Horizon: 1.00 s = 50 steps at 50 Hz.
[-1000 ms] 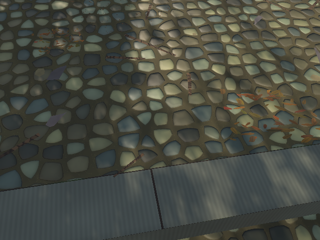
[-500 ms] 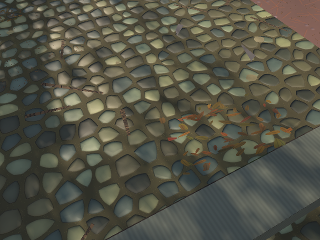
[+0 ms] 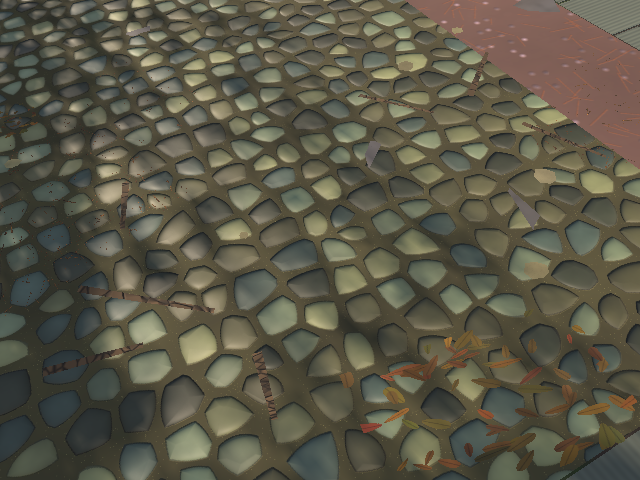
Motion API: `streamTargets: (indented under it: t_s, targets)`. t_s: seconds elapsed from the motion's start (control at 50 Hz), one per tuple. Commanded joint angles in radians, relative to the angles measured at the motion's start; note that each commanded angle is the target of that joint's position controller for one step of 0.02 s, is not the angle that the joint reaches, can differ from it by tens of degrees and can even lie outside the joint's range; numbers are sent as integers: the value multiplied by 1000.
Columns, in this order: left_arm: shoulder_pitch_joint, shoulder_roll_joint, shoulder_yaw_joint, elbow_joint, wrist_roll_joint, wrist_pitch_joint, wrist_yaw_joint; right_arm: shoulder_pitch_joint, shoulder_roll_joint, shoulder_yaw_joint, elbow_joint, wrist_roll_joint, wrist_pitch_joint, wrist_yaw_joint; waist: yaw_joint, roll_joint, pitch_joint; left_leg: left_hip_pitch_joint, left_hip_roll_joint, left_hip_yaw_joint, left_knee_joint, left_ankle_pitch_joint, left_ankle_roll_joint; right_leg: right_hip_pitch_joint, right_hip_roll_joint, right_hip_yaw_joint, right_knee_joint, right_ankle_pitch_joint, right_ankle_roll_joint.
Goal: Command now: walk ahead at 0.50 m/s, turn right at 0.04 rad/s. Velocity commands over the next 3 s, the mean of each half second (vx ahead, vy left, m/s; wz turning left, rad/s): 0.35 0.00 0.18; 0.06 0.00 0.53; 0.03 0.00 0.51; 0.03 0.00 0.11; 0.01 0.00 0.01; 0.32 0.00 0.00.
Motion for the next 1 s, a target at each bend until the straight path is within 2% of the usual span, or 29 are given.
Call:
streamTargets:
  t_s: [0.02, 0.04, 0.06, 0.08, 0.12, 0.14, 0.16, 0.2, 0.22, 0.24, 0.3, 0.34, 0.38, 0.4, 0.42, 0.44, 0.48, 0.52, 0.58, 0.68, 0.76, 0.84, 0.88, 0.9, 0.92, 0.94, 0.96, 0.98, 1.0]
  targets:
    - [-116, -25, -8, -205, 17, -16, 11, 138, -11, -33, 96, -28, -39, -1, 18, -127, 85, 209, 302, -776, -756, -11, 111, -494, -52, 49, 444, -41, -35]
    - [-96, -42, -15, -216, 6, 6, 22, 141, 28, -23, 119, -41, -54, 3, 48, -85, 84, 183, 276, -651, -762, 98, 81, -501, -52, 59, 453, -104, -34]
    - [-85, -60, -24, -222, -1, 18, 31, 150, 38, -22, 151, -41, -75, 13, 70, -44, 84, 177, 246, -538, -768, 249, 53, -525, -42, 78, 487, -119, -45]
    - [-91, -58, -27, -238, -4, 31, 35, 151, -4, -32, 170, -33, -90, 22, 98, -4, 86, 209, 220, -443, -812, 237, 32, -574, -50, 75, 408, -129, -42]
    - [-151, 13, -24, -280, 5, 36, 27, 102, -46, -42, 142, -7, -99, 23, 114, -16, 108, 112, 150, -263, -930, 316, 1, -420, -78, 24, -3, 19, -5]
    - [-167, 51, -9, -266, 8, 38, 16, 125, -58, -44, 136, 5, -101, 18, 82, -19, 80, 152, 110, -168, -971, 415, 13, -347, -70, -74, -118, 87, 4]
    - [-208, 56, -6, -283, 8, 29, 3, 174, -83, -45, 131, 18, -110, 9, 62, 54, 53, 230, 134, -213, -1000, 583, 43, -335, -110, -120, -209, 151, 30]
    - [-296, 24, -16, -294, 3, 19, -11, 258, -92, -51, 130, 31, -117, -2, 9, 23, 34, 401, 116, -197, -990, 837, 34, -320, -121, -172, -425, 227, 51]
    - [-338, -12, -27, -296, -2, 15, -15, 309, -108, -58, 125, 24, -115, -7, -28, 3, 18, 504, 109, -193, -979, 934, 13, -304, -93, -197, -539, 233, 58]
    - [-375, -40, -35, -300, -2, 17, -18, 361, -127, -65, 135, 25, -110, -12, -61, 41, 9, 593, 119, -200, -959, 1043, -10, -286, -69, -209, -621, 238, 65]
    - [-379, -8, -25, -293, -1, 17, -7, 385, -160, -75, 117, 10, -90, -16, -64, 129, -19, 752, 129, -210, -859, 1275, -42, -197, 0, -212, -756, 198, 62]
    - [-293, 64, 2, -269, 1, 7, 15, 340, -185, -85, 85, 11, -85, -21, -8, 171, -61, 779, 150, -260, -727, 1352, -58, -66, 11, -157, -834, 155, 48]
    - [-111, 126, 24, -211, 23, -19, 34, 270, -194, -94, 37, 36, -86, -26, 86, 120, -124, 683, 118, -276, -462, 1105, -73, 195, -79, -88, -1031, 396, 26]
    - [-29, 180, 36, -203, 41, -28, 50, 264, -143, -82, -20, 53, -85, -30, 97, 5, -233, 478, 55, -256, -212, 597, -76, 449, -292, 38, -883, 885, -12]
    - [-54, 194, 33, -223, 43, -22, 43, 442, -29, -58, -42, 92, -70, -34, -4, -232, -435, 193, -46, -247, 101, -199, -110, 755, -606, 299, -737, 1423, -197]
    - [-84, 132, 31, -262, 3, -5, 36, 427, -138, -77, -2, 62, -45, -44, 41, -81, -491, 182, -10, -285, 163, -103, -108, 650, -557, 288, -798, 1193, -221]
    - [-195, 38, 1, -270, -5, 0, 43, 307, -147, -90, -31, 17, -27, -31, -5, -47, -229, 142, 38, -267, 104, 33, -139, 367, -430, 142, -940, 771, -144]
    - [-190, 47, -2, -257, -16, -3, 59, 296, -132, -94, -37, -16, 9, -12, -35, -93, -110, 209, 54, -246, 66, 90, -172, 161, -376, 33, -1028, 664, -103]
    - [-206, 98, 11, -265, 1, -6, 60, 295, -117, -99, -48, -13, 47, -9, -66, -103, -103, 231, 43, -215, 81, 140, -187, 64, -362, -48, -1071, 570, -120]
    - [-192, 115, 20, -276, 6, 23, 67, 149, -131, -100, -115, -20, 80, 1, -39, -131, -49, 149, 88, -198, -54, 226, -193, 61, -357, -108, -1129, 125, -114]
    - [-165, 162, 40, -281, 11, 45, 65, 66, -115, -85, -166, -17, 83, 21, -2, -131, -42, 219, 93, -152, -271, 175, -176, 85, -380, -141, -1103, -6, -106]
    - [-151, 188, 55, -274, 16, 64, 53, 54, -125, -84, -202, -5, 62, 25, 17, -152, -51, 321, 72, -96, -452, 107, -139, 124, -409, -162, -1020, 4, -83]
    - [-141, 188, 61, -258, 6, 78, 55, 121, -122, -83, -190, -8, 35, 24, -15, -100, -54, 452, 47, -94, -671, 227, -111, 86, -376, -222, -892, 37, -10]
    - [-96, 158, 59, -248, 12, 90, 53, 174, -164, -94, -179, -17, 16, 18, -19, 45, -48, 521, 114, -247, -819, 295, -88, 15, -312, -281, -721, -59, 60]
    - [-91, 63, 34, -302, 10, 104, 48, 157, -286, -115, -225, -11, 6, 6, 6, 316, -24, 599, 398, -671, -886, 515, 5, -269, -163, -327, -467, -461, 154]
    - [-204, 117, 41, -336, 10, 117, 60, 236, -337, -146, -213, -3, 16, -18, -84, 275, -5, 517, 439, -706, -888, 726, 150, -314, -94, -159, -307, -504, 164]
    - [-215, 123, 43, -334, 0, 122, 58, 223, -287, -131, -199, -3, 26, -26, -53, 208, 4, 510, 386, -614, -869, 693, 160, -325, -111, -105, -234, -424, 169]
    - [-215, 124, 43, -322, -7, 117, 55, 154, -242, -115, -207, 3, 34, -27, -21, 169, 27, 476, 317, -529, -874, 607, 124, -314, -119, -87, -237, -322, 167]
    - [-213, 135, 48, -312, -1, 109, 52, 75, -223, -108, -231, 3, 40, -25, 7, 149, 8, 483, 252, -481, -870, 570, 84, -300, -118, -83, -254, -253, 165]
